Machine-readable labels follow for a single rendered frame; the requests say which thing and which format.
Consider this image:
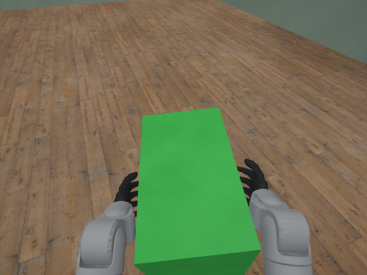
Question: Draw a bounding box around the left robot hand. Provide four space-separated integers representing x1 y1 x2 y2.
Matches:
114 172 139 217

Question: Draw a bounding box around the right robot forearm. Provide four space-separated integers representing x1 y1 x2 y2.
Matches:
249 189 313 275

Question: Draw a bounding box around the right robot hand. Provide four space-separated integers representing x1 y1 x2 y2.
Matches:
237 159 268 206

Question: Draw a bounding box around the carton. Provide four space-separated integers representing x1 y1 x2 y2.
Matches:
134 107 261 275

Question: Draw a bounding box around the left robot forearm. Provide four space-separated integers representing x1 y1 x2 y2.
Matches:
75 201 136 275

